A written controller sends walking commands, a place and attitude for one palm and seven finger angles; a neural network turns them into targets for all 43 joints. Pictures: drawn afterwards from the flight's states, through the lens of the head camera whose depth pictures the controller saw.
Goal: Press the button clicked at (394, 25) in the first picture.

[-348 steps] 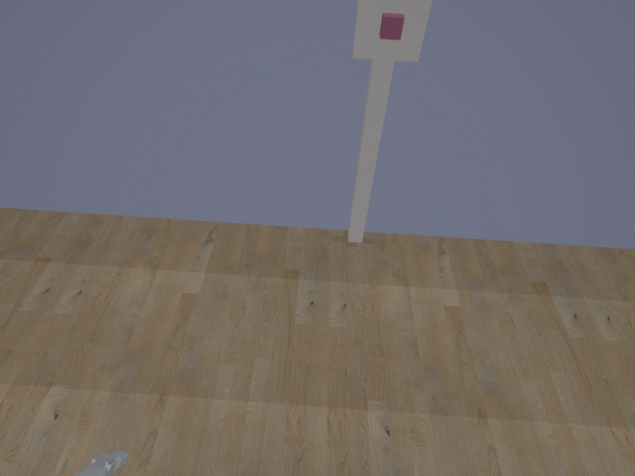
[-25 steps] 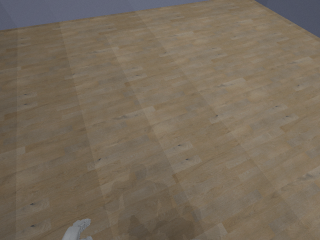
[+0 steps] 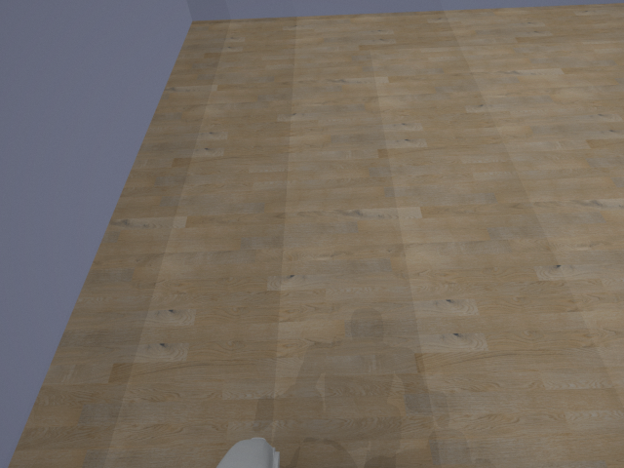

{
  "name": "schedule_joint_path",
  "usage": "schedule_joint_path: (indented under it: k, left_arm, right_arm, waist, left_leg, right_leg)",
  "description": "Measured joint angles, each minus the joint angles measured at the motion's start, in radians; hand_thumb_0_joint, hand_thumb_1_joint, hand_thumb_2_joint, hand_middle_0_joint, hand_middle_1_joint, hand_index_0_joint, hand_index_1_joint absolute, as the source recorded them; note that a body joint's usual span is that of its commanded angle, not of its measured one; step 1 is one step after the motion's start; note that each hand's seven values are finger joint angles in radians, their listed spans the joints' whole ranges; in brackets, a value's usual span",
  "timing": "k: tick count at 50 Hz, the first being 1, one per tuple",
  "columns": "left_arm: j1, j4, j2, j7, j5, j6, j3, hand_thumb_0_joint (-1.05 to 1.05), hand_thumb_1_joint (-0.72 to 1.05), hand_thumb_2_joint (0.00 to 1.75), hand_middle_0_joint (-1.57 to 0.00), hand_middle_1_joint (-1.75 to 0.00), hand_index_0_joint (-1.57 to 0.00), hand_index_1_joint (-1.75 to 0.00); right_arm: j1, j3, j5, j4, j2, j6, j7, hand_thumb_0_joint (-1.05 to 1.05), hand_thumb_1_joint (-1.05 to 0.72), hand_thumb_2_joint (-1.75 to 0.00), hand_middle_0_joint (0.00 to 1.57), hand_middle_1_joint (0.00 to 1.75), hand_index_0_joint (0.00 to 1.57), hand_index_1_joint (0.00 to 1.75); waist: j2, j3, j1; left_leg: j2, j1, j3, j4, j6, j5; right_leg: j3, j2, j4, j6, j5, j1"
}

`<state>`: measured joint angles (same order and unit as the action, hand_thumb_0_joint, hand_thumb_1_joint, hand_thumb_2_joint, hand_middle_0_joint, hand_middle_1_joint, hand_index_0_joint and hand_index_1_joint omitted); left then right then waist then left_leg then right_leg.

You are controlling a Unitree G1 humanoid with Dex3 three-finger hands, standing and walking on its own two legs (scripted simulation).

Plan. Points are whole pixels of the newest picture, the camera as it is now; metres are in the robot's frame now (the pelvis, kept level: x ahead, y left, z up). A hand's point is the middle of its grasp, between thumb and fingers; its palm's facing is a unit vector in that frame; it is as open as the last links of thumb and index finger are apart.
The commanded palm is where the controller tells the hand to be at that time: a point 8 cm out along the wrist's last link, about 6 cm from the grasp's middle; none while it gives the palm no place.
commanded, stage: turn to face it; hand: left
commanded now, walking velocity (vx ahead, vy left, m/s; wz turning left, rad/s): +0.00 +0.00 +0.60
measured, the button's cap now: out of the picture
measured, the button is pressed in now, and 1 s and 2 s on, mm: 0 0 0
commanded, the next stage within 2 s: none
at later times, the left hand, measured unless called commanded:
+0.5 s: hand out of the picture +0.10 +0.28 -0.15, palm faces +0.28 -0.93 -0.25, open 7.4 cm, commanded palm none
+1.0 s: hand out of the picture +0.01 +0.20 -0.15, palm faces +0.56 -0.78 -0.28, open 7.4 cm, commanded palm none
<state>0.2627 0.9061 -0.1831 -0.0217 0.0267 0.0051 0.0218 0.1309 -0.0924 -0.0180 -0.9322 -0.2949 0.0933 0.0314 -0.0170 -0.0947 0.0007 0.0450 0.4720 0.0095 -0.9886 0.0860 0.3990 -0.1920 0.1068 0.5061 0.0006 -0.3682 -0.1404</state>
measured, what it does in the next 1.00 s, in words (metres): steps on the spot, turning left: left foot, then right foot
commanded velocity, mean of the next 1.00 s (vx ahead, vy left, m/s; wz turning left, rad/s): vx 0.00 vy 0.00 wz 0.60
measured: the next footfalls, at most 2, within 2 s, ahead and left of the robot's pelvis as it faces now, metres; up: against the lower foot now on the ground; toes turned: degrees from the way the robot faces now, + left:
left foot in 0.12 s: +0.03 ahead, +0.14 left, +0.00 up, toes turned +10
right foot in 0.66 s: +0.13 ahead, -0.08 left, +0.00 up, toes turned +20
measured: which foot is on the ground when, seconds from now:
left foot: up 0.00-0.10, down 0.12-0.66, up 0.68-1.00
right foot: down 0.00-0.14, up 0.16-0.64, down 0.66-1.00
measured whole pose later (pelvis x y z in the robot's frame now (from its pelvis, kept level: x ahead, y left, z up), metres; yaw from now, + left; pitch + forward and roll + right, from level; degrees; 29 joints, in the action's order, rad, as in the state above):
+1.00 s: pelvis +0.06 +0.00 +0.00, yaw +36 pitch +0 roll +2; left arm 0.22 0.88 -0.18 -0.02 0.02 0.01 0.02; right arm 0.21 -0.09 -0.02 -0.96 -0.28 0.09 0.03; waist -0.03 -0.09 0.02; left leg 0.05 0.47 0.00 -1.07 0.09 0.39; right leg -0.26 0.12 0.50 0.02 -0.31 -0.18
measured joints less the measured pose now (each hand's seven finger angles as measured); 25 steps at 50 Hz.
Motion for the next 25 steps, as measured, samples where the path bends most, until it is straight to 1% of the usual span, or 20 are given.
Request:
schedule_joint_path:
  k: [4,5,6,7,8,9,11,13,15,19,22,25]
  left_arm:
    - [0.027,0.01,-0.019,0.005,0.003,0.011,0.006,0.01,0.9,0.89,-0.21,-0.29,-0.2,-0.3]
    - [0.034,0.012,-0.028,0.006,0.002,0.013,0.009,0.01,0.9,0.89,-0.21,-0.3,-0.2,-0.3]
    - [0.044,0.014,-0.038,0.007,-0.002,0.015,0.013,0.01,0.9,0.89,-0.21,-0.3,-0.2,-0.3]
    - [0.044,0.019,-0.052,0.009,-0.007,0.019,0.02,0.01,0.9,0.89,-0.21,-0.3,-0.2,-0.3]
    - [0.035,0.027,-0.066,0.01,-0.011,0.029,0.025,0.01,0.9,0.89,-0.21,-0.3,-0.2,-0.3]
    - [0.026,0.03,-0.077,0.008,-0.013,0.041,0.029,0.01,0.9,0.89,-0.2,-0.29,-0.2,-0.3]
    - [0.008,0.035,-0.089,0.003,-0.012,0.058,0.037,0.01,0.9,0.89,-0.2,-0.29,-0.2,-0.3]
    - [-0.016,0.03,-0.094,0.006,-0.012,0.061,0.043,0.01,0.9,0.89,-0.2,-0.29,-0.2,-0.3]
    - [-0.04,0.015,-0.097,0.011,-0.011,0.056,0.046,0.01,0.91,0.9,-0.2,-0.29,-0.19,-0.3]
    - [-0.087,-0.019,-0.098,0.014,-0.01,0.045,0.047,0.01,0.91,0.9,-0.2,-0.29,-0.19,-0.3]
    - [-0.117,-0.036,-0.092,0.011,-0.011,0.044,0.045,0.01,0.91,0.9,-0.2,-0.29,-0.19,-0.3]
    - [-0.146,-0.047,-0.083,0.01,-0.014,0.044,0.04,0.01,0.91,0.9,-0.2,-0.29,-0.19,-0.3]
  right_arm:
    - [-0.049,0.019,0.005,0.022,0.018,-0.014,0.004,0.01,-0.91,-0.9,0.2,0.3,0.2,0.3]
    - [-0.056,0.024,0.005,0.03,0.024,-0.021,0.005,0.01,-0.91,-0.9,0.2,0.3,0.2,0.3]
    - [-0.06,0.029,0.005,0.041,0.027,-0.032,0.006,0.01,-0.91,-0.9,0.2,0.3,0.2,0.3]
    - [-0.067,0.03,0.002,0.047,0.035,-0.045,0.006,0.01,-0.91,-0.9,0.2,0.3,0.2,0.3]
    - [-0.073,0.034,0.006,0.053,0.044,-0.057,0.006,0.01,-0.91,-0.89,0.2,0.3,0.2,0.3]
    - [-0.074,0.039,0.01,0.058,0.051,-0.066,0.005,0.0,-0.91,-0.89,0.2,0.3,0.2,0.3]
    - [-0.063,0.046,0.012,0.061,0.062,-0.076,-0.002,0.0,-0.91,-0.89,0.2,0.3,0.2,0.3]
    - [-0.045,0.049,0.011,0.06,0.069,-0.077,-0.012,0.0,-0.9,-0.89,0.2,0.3,0.21,0.3]
    - [-0.025,0.051,0.009,0.052,0.073,-0.076,-0.016,0.0,-0.9,-0.89,0.2,0.3,0.21,0.3]
    - [0.019,0.052,0.009,0.036,0.081,-0.074,-0.015,0.0,-0.9,-0.89,0.2,0.3,0.21,0.3]
    - [0.052,0.049,0.006,0.028,0.085,-0.071,-0.014,0.0,-0.9,-0.89,0.2,0.3,0.21,0.3]
    - [0.083,0.043,0.002,0.021,0.086,-0.068,-0.014,0.0,-0.9,-0.89,0.2,0.3,0.21,0.3]
  waist:
    - [0.025,-0.017,-0.026]
    - [0.034,-0.017,-0.03]
    - [0.042,-0.015,-0.032]
    - [0.06,-0.017,-0.034]
    - [0.076,-0.026,-0.036]
    - [0.082,-0.032,-0.041]
    - [0.078,-0.028,-0.041]
    - [0.065,-0.021,-0.033]
    - [0.056,-0.013,-0.028]
    - [0.05,0.007,-0.015]
    - [0.045,0.021,0.001]
    - [0.038,0.029,0.022]
  left_leg:
    - [-0.01,-0.09,0.056,0.206,-0.023,-0.001]
    - [-0.019,-0.119,0.071,0.272,-0.031,-0.027]
    - [-0.027,-0.157,0.087,0.354,-0.046,-0.081]
    - [-0.042,-0.169,0.092,0.38,-0.089,-0.067]
    - [-0.054,-0.162,0.089,0.361,-0.116,-0.053]
    - [-0.057,-0.162,0.083,0.349,-0.13,-0.045]
    - [-0.054,-0.181,0.062,0.368,-0.136,-0.052]
    - [-0.053,-0.207,0.034,0.412,-0.134,-0.077]
    - [-0.057,-0.232,0.01,0.456,-0.138,-0.1]
    - [-0.072,-0.26,-0.031,0.511,-0.14,-0.128]
    - [-0.085,-0.265,-0.061,0.524,-0.138,-0.134]
    - [-0.097,-0.26,-0.092,0.522,-0.133,-0.134]
  right_leg:
    - [-0.042,0.032,0.053,-0.027,-0.037,-0.013]
    - [-0.053,0.042,0.077,-0.037,-0.053,-0.02]
    - [-0.062,0.054,0.122,-0.046,-0.073,-0.036]
    - [-0.051,0.076,0.204,-0.053,-0.086,-0.073]
    - [-0.006,0.08,0.318,-0.066,-0.132,-0.122]
    - [0.041,0.066,0.431,-0.074,-0.173,-0.169]
    - [0.093,0.038,0.588,-0.09,-0.184,-0.246]
    - [0.121,0.024,0.659,-0.102,-0.138,-0.302]
    - [0.146,0.018,0.676,-0.111,-0.081,-0.342]
    - [0.181,0.012,0.642,-0.125,-0.003,-0.38]
    - [0.193,0.0,0.584,-0.132,0.006,-0.375]
    - [0.196,-0.02,0.496,-0.131,-0.023,-0.346]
